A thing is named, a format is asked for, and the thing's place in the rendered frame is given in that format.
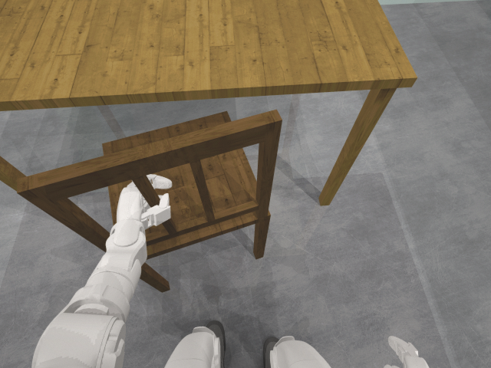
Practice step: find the robot left foot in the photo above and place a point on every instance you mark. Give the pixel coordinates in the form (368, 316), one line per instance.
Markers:
(217, 328)

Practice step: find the left robot forearm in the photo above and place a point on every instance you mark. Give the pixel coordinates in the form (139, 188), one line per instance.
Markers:
(111, 286)

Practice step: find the table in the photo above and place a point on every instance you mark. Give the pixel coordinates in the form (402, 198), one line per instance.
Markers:
(78, 53)

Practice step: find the left robot upper arm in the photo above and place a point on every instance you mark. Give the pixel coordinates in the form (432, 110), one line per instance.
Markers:
(83, 341)

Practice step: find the right robot hand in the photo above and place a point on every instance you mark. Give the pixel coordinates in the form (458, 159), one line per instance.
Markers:
(407, 354)

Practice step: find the left robot hand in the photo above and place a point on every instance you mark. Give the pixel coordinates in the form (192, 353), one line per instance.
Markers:
(132, 205)

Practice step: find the robot right thigh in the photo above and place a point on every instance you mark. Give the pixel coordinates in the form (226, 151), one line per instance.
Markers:
(296, 354)

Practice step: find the chair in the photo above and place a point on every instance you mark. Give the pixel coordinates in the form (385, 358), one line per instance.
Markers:
(214, 190)

